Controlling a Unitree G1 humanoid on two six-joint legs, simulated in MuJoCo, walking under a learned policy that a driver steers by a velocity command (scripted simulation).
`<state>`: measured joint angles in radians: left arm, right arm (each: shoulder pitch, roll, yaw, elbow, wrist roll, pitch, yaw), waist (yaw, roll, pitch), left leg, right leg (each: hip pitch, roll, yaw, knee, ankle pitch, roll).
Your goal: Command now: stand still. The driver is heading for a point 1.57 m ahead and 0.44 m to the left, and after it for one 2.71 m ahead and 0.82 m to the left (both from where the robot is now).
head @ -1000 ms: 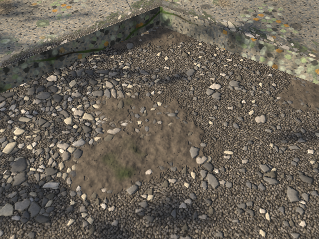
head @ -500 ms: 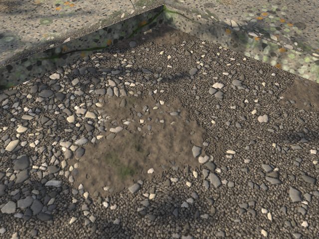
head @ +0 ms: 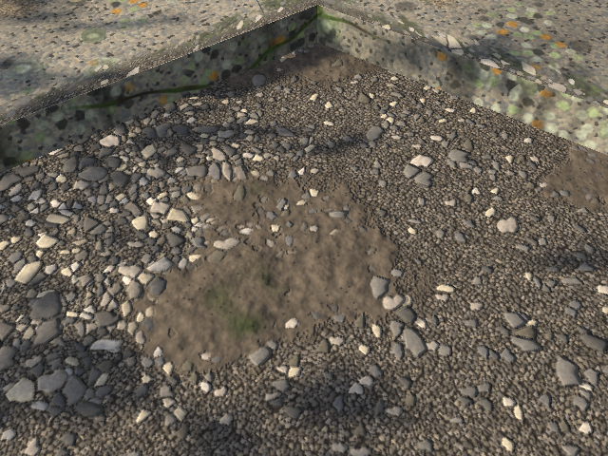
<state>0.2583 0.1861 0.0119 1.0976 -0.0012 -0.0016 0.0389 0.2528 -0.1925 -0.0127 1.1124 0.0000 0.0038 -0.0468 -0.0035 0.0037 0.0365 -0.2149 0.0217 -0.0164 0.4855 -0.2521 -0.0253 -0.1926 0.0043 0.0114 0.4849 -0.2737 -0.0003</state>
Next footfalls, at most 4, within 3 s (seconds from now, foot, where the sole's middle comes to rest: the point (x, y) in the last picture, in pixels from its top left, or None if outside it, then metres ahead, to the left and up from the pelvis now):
1.14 right None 0.44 -0.09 -0.78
1.72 left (253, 355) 0.75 0.16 -0.78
2.20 right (293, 249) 1.08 0.06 -0.78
2.68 left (170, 234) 1.14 0.42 -0.78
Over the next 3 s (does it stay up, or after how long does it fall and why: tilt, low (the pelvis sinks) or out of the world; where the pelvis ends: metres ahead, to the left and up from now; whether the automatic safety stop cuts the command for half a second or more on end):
stays up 1.20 0.35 0.01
